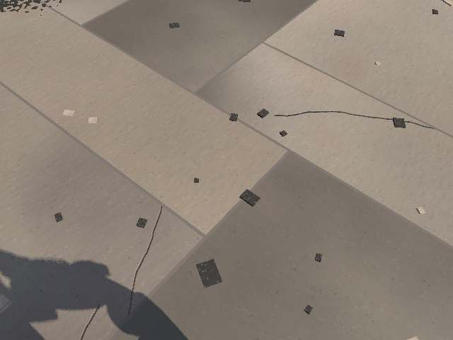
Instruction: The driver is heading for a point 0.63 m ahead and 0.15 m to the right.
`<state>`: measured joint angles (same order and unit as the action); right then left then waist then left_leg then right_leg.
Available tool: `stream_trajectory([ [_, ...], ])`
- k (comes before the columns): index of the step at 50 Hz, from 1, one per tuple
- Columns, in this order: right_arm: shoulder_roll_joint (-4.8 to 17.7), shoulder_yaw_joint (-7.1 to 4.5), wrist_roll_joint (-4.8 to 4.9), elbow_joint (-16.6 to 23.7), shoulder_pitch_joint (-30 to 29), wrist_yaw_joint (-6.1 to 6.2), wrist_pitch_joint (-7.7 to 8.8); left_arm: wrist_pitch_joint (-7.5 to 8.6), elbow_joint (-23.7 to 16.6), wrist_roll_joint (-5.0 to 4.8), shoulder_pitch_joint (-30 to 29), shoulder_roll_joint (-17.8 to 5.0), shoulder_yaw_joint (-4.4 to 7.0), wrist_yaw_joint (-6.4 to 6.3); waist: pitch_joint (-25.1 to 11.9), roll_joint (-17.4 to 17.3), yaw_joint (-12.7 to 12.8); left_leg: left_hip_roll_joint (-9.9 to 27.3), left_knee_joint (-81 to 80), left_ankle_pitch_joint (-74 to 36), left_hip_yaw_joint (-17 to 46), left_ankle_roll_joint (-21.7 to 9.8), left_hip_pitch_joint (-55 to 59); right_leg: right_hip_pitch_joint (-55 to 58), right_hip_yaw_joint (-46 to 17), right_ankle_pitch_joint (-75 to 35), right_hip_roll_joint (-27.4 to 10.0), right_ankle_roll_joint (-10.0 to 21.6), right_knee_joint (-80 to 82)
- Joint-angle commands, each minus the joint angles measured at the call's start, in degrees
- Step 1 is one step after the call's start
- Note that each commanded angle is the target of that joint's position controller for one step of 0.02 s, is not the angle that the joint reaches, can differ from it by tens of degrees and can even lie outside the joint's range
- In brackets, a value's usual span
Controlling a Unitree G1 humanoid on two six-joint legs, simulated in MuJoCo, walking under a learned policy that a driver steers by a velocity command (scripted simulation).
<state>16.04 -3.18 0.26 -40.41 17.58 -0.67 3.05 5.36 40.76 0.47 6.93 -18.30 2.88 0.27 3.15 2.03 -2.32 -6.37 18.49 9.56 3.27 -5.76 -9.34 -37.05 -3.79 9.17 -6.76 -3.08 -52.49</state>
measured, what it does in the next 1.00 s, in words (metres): walks ahead, turning right: right foot, then left foot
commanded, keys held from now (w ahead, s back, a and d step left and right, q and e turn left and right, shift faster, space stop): w+e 0.62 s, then w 0.06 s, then no key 0.32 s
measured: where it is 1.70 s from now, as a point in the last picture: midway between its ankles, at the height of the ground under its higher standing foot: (262, 302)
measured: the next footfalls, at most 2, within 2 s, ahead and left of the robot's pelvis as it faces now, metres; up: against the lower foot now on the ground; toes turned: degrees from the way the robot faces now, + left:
right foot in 0.28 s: +0.33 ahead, -0.16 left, +0.00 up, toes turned -6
left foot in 0.74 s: +0.64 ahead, -0.02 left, +0.00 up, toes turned -23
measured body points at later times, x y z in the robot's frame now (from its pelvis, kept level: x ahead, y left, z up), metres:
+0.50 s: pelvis +0.29 -0.09 +0.00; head +0.32 -0.10 +0.45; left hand +0.43 +0.17 -0.11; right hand +0.40 -0.38 -0.10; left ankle +0.38 +0.07 -0.68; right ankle +0.29 -0.16 -0.75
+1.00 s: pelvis +0.53 -0.09 -0.01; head +0.57 -0.09 +0.44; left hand +0.75 +0.11 -0.12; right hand +0.55 -0.37 -0.12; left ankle +0.61 -0.01 -0.75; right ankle +0.49 -0.24 -0.71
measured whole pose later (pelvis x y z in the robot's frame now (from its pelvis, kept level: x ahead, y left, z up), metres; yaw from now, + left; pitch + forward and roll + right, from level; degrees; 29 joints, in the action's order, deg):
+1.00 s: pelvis +0.53 -0.09 -0.01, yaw -22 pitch +1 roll +0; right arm 13.5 -1.2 -1.1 -44.7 10.6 -1.5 3.7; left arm -0.9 40.7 0.0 11.6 -16.7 2.5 -1.7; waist 3.4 2.1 -1.1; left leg -2.3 23.4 8.1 -0.2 -2.4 -16.1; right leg -24.7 -4.9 21.2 -1.4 -4.3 -45.5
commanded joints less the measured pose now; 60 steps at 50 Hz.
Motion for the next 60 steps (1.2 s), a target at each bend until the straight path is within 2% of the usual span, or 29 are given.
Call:
stream_trajectory([
  [1, 8.68, -1.97, -0.04, 2.84, -1.4, 0.81, 1.24, 0.14, -2.31, -0.47, -1.0, -2.16, 0.05, 0.42, -2.64, -5.81, -0.23, 12.52, -7.61, -16.1, 4.76, -7.3, -1.68, 4.03, 2.54, -13.12, 0.63, -0.41, 10.44],
  [4, 9.8, -1.96, -0.11, 0.73, 1.26, 0.63, 1.56, 0.5, -3.41, -1.43, -5.76, -2.08, -0.27, 1.2, -0.68, -5.89, -2.79, 14.76, -9.19, -9.3, 4.41, -6.54, 0.76, 4.64, 3.1, -19.57, 1.71, 1.12, 17.23],
  [9, 10.45, -2.39, 0.04, -2.5, 3.14, 0.78, 0.77, 0.71, -5.63, -1.76, -8.79, -2.98, -0.09, 2.99, 1.44, -5.1, -3.01, 20.04, -5.61, -16.42, 3.2, -5.42, 13.87, -2.33, 2.19, -10.07, 3.16, 5.32, 21.45],
  [11, 11.17, -2.66, -0.03, -2.52, 1.71, 1.22, 0.21, 0.56, -5.41, -1.59, -5.58, -3.89, 0.39, 3.41, -0.93, -6.12, -0.74, 20.01, -0.66, -30.96, 1.04, -3.83, 16.12, 2.18, 3.97, -4.87, 5.43, 7.25, 21.92],
  [13, 11.33, -2.51, -0.27, -1.77, -0.18, 1.85, -0.71, 0.13, -2.63, -1.15, 6.0, -7.24, 2.47, 2.9, -9.0, -5.66, 5.66, 16.7, 15.31, -48.72, -3.17, -1.29, 13.97, 18.87, 7.64, -5.15, 10.02, 10.0, 23.38],
  [14, 9.94, -1.7, -1.04, -0.48, 0.4, 2.45, -0.67, -0.2, -1.46, -1.1, 14.49, -10.69, 3.65, 2.36, -15.29, -1.62, 8.95, 14.73, 30.75, -37.07, -4.88, 0.92, 2.64, 35.23, -2.49, -8.6, 3.44, 13.34, 22.31],
  [15, 3.99, 0.2, -1.7, 1.38, 6.98, 1.61, 0.7, -0.14, -1.35, -1.23, 17.61, -15.64, 4.79, 2.33, -21.28, 12.63, 5.22, 2.57, 52.9, 5.49, -4.69, 5.92, -22.36, 55.63, -32.87, 0.81, -10.17, 24.68, 26.69],
  [16, 6.87, 0.09, -0.74, 0.79, 4.06, 0.77, 2.38, -0.3, -1.03, -2.14, 18.88, -9.91, 3.46, 2.29, -23.8, 9.66, 7.94, 2.21, 58.94, 21.26, 3.66, 5.74, -30.95, 60.06, -42.82, 9.65, -11.57, 25.04, 33.79],
  [17, 9.52, -0.53, 1.29, 2.71, -1.31, -0.08, 3.7, -0.51, -1.74, -1.77, 15.74, -8.13, 2.86, 1.87, -15.31, 6.5, 8.46, 5.58, 59.17, 17.36, 4.62, 4.86, -35.53, 54.14, -35.17, 10.69, -10.3, 22.38, 35.21],
  [19, 8.93, -0.42, -0.08, 3.96, -6.61, 0.05, 4.74, -0.9, -3.18, -1.11, 10.15, -6.62, 2.33, 1.5, -6.29, -2.79, 5.6, 9.55, 50.12, 11.13, 2.9, 4.76, -32.95, 38.96, -24.85, 0.69, -6.09, 19.86, 36.86],
  [20, 9.01, -0.75, -0.91, 4.09, -6.11, 0.23, 4.42, -0.89, -3.88, -0.56, 8.67, -5.76, 1.9, 1.26, -5.48, -1.8, 3.73, 10.74, 46.92, 9.36, 2.96, 5.25, -29.35, 34.39, -21.92, -4.66, -4.42, 19.56, 38.07],
  [24, 6.43, -0.17, -1.47, 4.3, -5.17, 0.78, 2.64, -1.05, -4.05, -1.05, 8.04, -7.22, 2.41, 0.22, -3.94, 0.69, 1.81, 10.67, 36.51, 5.86, 0.52, 9.05, -25.71, 25.34, -15.49, -14.02, -1.46, 20.2, 40.31],
  [29, 4.09, 0.77, -0.9, 6.4, -15.69, 0.49, 3.05, -2.12, -2.12, -1.81, 12.0, -8.59, 3.0, -1.09, -2.98, 1.98, 5.9, 6.78, 16.57, -13.38, -0.35, 10.54, -18.67, 20.64, -11.74, -8.91, 2.81, 15.7, 39.01],
  [34, 6.46, -0.24, -0.06, 6.79, -17.95, -0.54, 4.14, -3.0, -0.28, -1.9, 15.11, -7.25, 2.76, -1.45, -3.42, 3.74, 6.23, 6.65, 9.48, -11.61, 1.8, 8.04, -16.88, 29.57, -18.07, -5.45, -1.13, 13.99, 33.08],
  [36, 7.43, -1.03, -1.04, 5.69, -13.87, -0.4, 4.69, -3.56, -0.09, -1.42, 13.97, -6.45, 2.62, -1.55, -4.05, 4.75, 3.59, 5.82, 5.69, -10.37, -0.06, 5.28, -11.63, 31.93, -17.84, -16.31, 0.09, 11.92, 26.62],
  [37, 8.71, -1.56, -2.05, 5.01, -9.66, -0.12, 5.15, -3.56, -0.61, -1.14, 13.36, -4.83, 2.03, -1.49, -7.99, 4.0, 1.36, 7.92, 4.55, -16.29, 0.49, 3.07, -3.25, 31.02, -15.66, -21.44, 3.24, 9.72, 19.39],
  [38, 12.23, -2.31, -3.25, 4.73, -2.94, 0.11, 5.37, -3.28, -2.06, -0.01, 14.43, -2.57, 1.06, -1.53, -16.68, -2.52, -0.48, 17.63, 9.68, -32.76, 9.25, -1.54, 12.86, 22.8, -12.5, -10.55, 7.12, 6.95, 5.15],
  [39, 14.03, -3.16, -2.6, 2.3, 1.6, -0.18, 4.1, -2.97, -0.76, -1.02, 24.12, -0.18, 0.1, -1.38, -24.51, -19.01, 1.31, 29.99, 9.51, -37.52, 28.81, -12.56, 29.32, 6.32, -6.99, 26.18, 14.79, 2.73, -12.87],
  [40, 10.21, -2.38, -0.39, 2.26, 2.49, -0.68, 3.39, -3.08, 0.34, -1.4, 24.3, -5.25, 0.97, -1.49, -23.07, -13.8, 0.39, 30.57, 6.47, -27.25, 33.95, -12.06, 26.6, 1.72, -9.18, 28.97, 11.86, 1.85, -19.58],
  [41, 7.58, -1.52, -0.19, 2.88, -0.65, -0.66, 3.02, -3.65, -0.39, -1.68, 17.66, -7.66, 1.79, -1.68, -15.83, -8.4, -0.87, 27.94, 5.53, -25.94, 26.71, -9.73, 19.96, -0.1, -8.64, 25.03, 10.27, 1.05, -21.99],
  [42, 5.74, -0.6, -0.78, 3.16, -4.38, -0.75, 2.66, -4.28, -1.3, -1.18, 13.28, -7.35, 1.79, -1.98, -11.67, -4.63, -0.15, 25.02, 4.64, -29.51, 20.37, -8.06, 13.34, 0.76, -6.8, 22.29, 8.59, 0.39, -20.03],
  [44, 3.53, 0.49, -1.42, 2.34, -8.91, -0.96, 2.45, -5.33, -2.32, -0.52, 11.46, -4.76, 1.53, -1.99, -7.69, -6.36, 3.08, 20.71, 2.43, -34.76, 12.69, -6.61, 2.79, 6.73, -5.18, 18.94, 4.79, -0.21, -11.18],
  [46, 4.14, 0.35, -1.69, 1.17, -11.04, -1.06, 2.15, -5.95, -1.62, -0.62, 13.05, -1.53, 0.68, -2.03, -7.63, -9.7, 4.61, 17.56, 0.78, -38.94, 7.08, -6.54, -2.38, 13.6, -1.52, 16.77, 5.04, -1.34, -0.89],
  [49, 6.57, -0.3, -1.18, -0.42, -11.05, -0.49, 1.3, -6.22, -1.36, -0.31, 11.92, -0.72, 0.19, -2.13, -11.23, -9.98, 4.08, 17.76, 0.62, -39.55, 4.9, -7.2, -2.92, 21.38, 0.22, 8.8, 5.11, -1.65, 10.41],
  [53, 6.43, 0.27, -0.35, -2.09, -11.97, -0.4, 0.15, -7.07, -1.18, 0.04, 9.2, -1.78, 0.66, -1.89, -9.3, -8.45, 4.43, 16.65, 0.36, -16.42, 4.66, -4.92, -6.7, 29.47, 1.55, -2.21, 5.82, 0.63, 23.02],
  [55, 3.95, 1.34, -0.72, -3.63, -9.26, -0.61, 0.13, -7.13, -2.74, 1.26, 6.17, -3.42, 0.8, -2.17, -6.79, -5.57, 3.71, 13.38, 0.87, 1.33, 4.48, 0.26, -10.21, 33.37, -2.84, -9.3, 2.26, 3.1, 28.89],
  [56, 3.75, 1.49, -1.72, -4.11, -6.34, -0.82, 0.23, -7.17, -3.62, 0.99, 4.9, -6.36, 1.29, -2.55, -6.36, -0.59, 1.24, 9.96, 2.36, 9.34, 2.33, 2.68, -12.01, 34.36, -5.37, -12.77, -1.02, 5.11, 27.41],
  [57, 3.1, 1.63, -1.5, -4.68, -4.38, -0.65, -0.02, -7.29, -2.7, 0.41, 3.62, -6.67, 1.59, -2.45, -5.93, 4.44, -0.19, 7.21, 2.75, 10.58, -0.95, 4.22, -9.46, 29.68, -4.94, -2.71, -0.06, 6.71, 26.97],
  [60, 4.07, 1.48, -1.19, -5.19, -7.78, 0.25, -0.98, -6.34, -2.53, 0.84, 2.8, -2.3, 0.55, -1.76, -2.87, 2.71, 1.76, 7.33, 5.31, 4.04, -1.64, 4.92, -6.73, 24.72, -3.68, -1.43, 2.79, 4.64, 27.57],
])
